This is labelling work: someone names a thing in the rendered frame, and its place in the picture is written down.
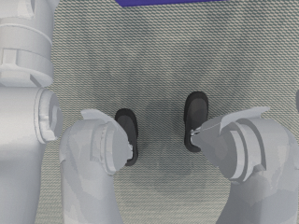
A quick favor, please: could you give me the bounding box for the robot left shin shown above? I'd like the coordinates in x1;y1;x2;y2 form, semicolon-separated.
58;109;133;168

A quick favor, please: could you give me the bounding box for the robot right shin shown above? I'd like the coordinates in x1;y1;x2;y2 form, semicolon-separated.
190;106;299;169

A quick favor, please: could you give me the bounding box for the robot left forearm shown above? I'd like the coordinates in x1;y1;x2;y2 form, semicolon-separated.
0;0;60;88

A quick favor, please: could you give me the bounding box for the robot shin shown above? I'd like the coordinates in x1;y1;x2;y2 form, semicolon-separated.
58;109;133;168
190;106;299;169

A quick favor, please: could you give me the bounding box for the robot left upper arm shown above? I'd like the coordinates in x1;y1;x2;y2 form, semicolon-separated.
0;86;64;224

